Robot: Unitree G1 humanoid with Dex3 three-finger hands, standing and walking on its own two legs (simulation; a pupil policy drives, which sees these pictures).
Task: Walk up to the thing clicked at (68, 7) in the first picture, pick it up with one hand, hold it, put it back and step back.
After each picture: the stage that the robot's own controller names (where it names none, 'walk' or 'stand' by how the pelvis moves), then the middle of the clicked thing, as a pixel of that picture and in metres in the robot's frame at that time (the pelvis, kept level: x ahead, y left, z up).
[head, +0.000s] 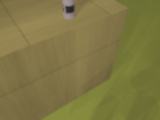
stand; (68, 7) +0.85 +0.11 +0.06
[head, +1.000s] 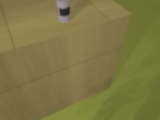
rise first; (63, 9) +0.77 +0.16 +0.08
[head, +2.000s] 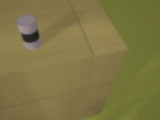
stand; (29, 32) +0.50 +0.25 +0.09
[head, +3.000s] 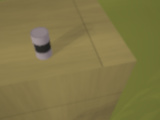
stand; (42, 44) +0.50 +0.20 +0.07
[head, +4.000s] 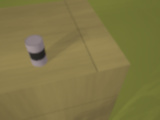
stand; (36, 51) +0.48 +0.21 +0.06
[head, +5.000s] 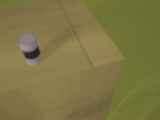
stand; (30, 50) +0.48 +0.23 +0.06
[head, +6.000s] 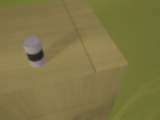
stand; (34, 52) +0.48 +0.22 +0.06
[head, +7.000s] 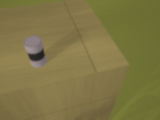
stand; (35, 52) +0.48 +0.22 +0.06
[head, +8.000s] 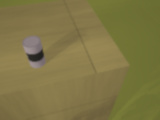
rise first; (34, 52) +0.48 +0.22 +0.06
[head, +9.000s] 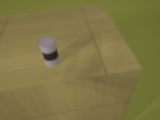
rise first; (49, 52) +0.49 +0.20 +0.06
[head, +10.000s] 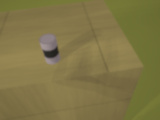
go down; (50, 49) +0.50 +0.20 +0.06
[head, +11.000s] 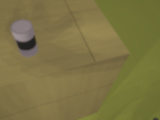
go down; (25, 39) +0.49 +0.19 +0.08
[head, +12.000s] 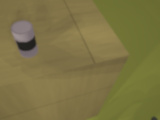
approach; (25, 40) +0.49 +0.19 +0.09
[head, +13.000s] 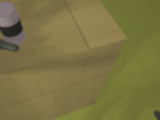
close in; (9, 24) +0.50 +0.21 +0.12
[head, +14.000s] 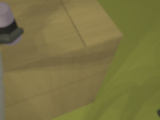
lift; (5, 25) +0.50 +0.21 +0.12
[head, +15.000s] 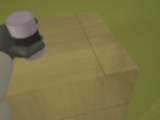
lift; (27, 36) +0.34 +0.17 +0.28
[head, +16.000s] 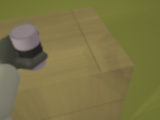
hold; (29, 48) +0.34 +0.17 +0.24
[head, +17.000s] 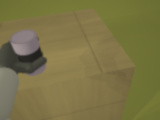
hold; (29, 53) +0.33 +0.18 +0.22
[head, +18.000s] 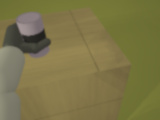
crouch; (34, 35) +0.39 +0.16 +0.25
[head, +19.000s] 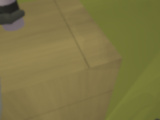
lower; (7, 8) +0.49 +0.21 +0.26
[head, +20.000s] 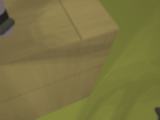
lower; out of the picture +0.53 +0.22 +0.13
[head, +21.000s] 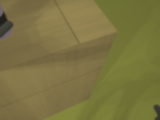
lower; out of the picture +0.52 +0.22 +0.13
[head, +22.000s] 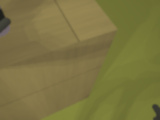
lower; out of the picture +0.53 +0.22 +0.13
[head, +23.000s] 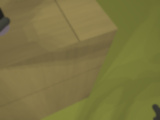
lower; out of the picture +0.53 +0.22 +0.13
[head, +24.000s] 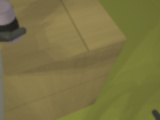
open; (6, 22) +0.51 +0.21 +0.12
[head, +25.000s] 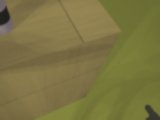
sink last; out of the picture +0.52 +0.21 +0.13
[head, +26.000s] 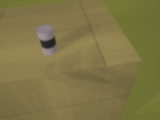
sink last; (47, 40) +0.53 +0.21 +0.10
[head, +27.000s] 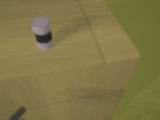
stand; (43, 34) +0.52 +0.20 +0.10
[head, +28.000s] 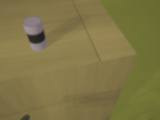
stand; (35, 34) +0.52 +0.21 +0.11
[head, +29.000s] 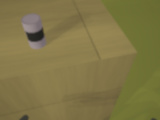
stand; (34, 32) +0.52 +0.22 +0.12
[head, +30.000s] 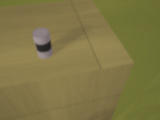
stand; (43, 43) +0.53 +0.20 +0.07
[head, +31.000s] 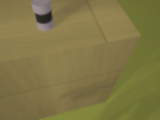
walk; (43, 13) +0.58 +0.17 +0.09
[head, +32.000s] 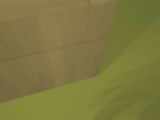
walk; out of the picture +0.80 +0.26 +0.08
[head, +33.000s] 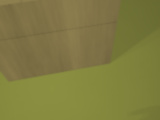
stand; out of the picture +1.13 +0.19 +0.08
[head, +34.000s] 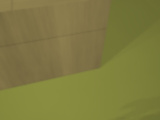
stand; out of the picture +1.11 +0.23 +0.06
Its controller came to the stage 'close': yes
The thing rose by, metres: 0.20
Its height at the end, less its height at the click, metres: +0.00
